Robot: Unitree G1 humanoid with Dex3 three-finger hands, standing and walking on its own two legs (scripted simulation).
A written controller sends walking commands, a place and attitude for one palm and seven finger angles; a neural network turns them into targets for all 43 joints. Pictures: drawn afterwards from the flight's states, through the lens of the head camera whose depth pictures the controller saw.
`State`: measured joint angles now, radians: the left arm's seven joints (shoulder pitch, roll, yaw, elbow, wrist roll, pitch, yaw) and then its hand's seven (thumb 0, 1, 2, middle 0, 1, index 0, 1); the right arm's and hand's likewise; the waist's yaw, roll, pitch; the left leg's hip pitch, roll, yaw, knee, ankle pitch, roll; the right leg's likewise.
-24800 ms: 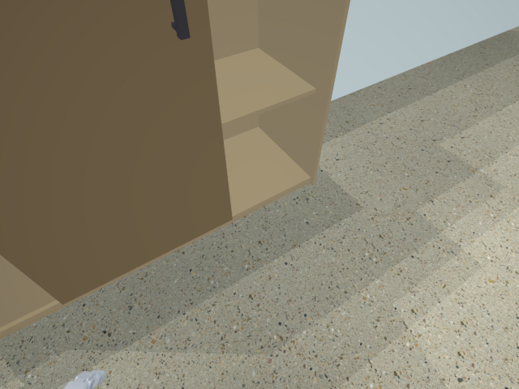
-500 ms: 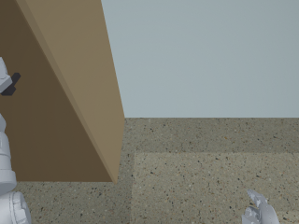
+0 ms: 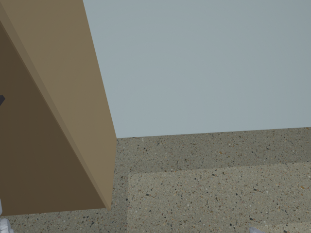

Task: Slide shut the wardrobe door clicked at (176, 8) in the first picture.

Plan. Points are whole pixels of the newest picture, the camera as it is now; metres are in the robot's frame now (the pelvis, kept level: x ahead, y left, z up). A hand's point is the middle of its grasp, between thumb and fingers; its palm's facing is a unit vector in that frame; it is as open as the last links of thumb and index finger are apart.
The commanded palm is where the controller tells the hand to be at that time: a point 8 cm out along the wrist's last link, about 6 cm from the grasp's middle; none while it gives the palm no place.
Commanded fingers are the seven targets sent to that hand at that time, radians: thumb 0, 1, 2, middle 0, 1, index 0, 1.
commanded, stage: stop walking and hold the door there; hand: left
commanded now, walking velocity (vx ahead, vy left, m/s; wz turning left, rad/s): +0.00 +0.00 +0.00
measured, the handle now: out of the picture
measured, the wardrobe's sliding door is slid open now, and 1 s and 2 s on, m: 0.00 0.00 0.00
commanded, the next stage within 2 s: loosen the grip on the handle in 1.66 s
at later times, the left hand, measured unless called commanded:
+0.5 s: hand out of the picture +0.33 +0.39 +0.21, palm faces +0.62 -0.74 -0.24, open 6.3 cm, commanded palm +0.28 +0.41 +0.20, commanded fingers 0.00 0.90 0.90 -0.45 -1.40 -0.45 -1.40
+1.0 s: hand out of the picture +0.33 +0.39 +0.21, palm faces +0.41 -0.90 -0.15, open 6.0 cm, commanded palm +0.29 +0.41 +0.20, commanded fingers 0.00 0.90 0.90 -0.45 -1.40 -0.45 -1.40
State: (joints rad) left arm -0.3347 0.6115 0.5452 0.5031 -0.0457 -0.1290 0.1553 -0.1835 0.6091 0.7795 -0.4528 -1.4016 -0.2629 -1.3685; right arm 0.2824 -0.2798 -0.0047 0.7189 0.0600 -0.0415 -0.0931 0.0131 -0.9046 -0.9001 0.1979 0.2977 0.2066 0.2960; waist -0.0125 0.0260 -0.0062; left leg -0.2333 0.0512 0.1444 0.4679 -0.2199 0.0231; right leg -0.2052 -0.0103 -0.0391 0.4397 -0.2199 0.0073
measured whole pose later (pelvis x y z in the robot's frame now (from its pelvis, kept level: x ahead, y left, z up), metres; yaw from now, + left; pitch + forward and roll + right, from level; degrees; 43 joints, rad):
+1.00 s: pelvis -0.07 +0.14 -0.02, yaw +3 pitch -1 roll +0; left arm -0.56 0.41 0.29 0.27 -0.06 -0.11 0.11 -0.11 0.68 0.80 -0.45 -1.40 -0.29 -1.38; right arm 0.18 -0.29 0.03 0.67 0.04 -0.04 -0.07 0.01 -0.90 -0.90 0.20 0.30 0.21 0.30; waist -0.02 -0.01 0.12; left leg -0.36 0.07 -0.02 0.63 -0.21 0.01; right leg -0.26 -0.19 -0.10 0.70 -0.40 0.07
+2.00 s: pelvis -0.08 +0.17 -0.01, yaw +4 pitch +0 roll +0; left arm -0.62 0.32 0.28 0.53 -0.04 -0.16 0.08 -0.03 0.20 0.59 -0.47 -1.41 -0.33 -1.36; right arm 0.24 -0.24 0.00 0.69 0.03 -0.15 -0.03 0.01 -0.90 -0.90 0.20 0.30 0.21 0.30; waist -0.02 0.00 -0.02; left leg -0.35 0.04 0.00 0.53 -0.19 -0.02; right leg -0.30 -0.02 0.01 0.57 -0.28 0.02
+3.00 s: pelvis -0.05 +0.17 -0.01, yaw +4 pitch +3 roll -1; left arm -0.50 0.40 0.36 0.42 -0.13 -0.18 -0.09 -0.01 -0.56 0.20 -0.36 -1.21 -0.26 -1.15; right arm 0.26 -0.24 0.02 0.70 0.03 -0.10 -0.10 0.01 -0.90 -0.90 0.20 0.30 0.21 0.30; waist 0.01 0.02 -0.05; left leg -0.40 0.03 -0.02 0.62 -0.27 -0.02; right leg -0.31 -0.02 0.00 0.60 -0.34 0.02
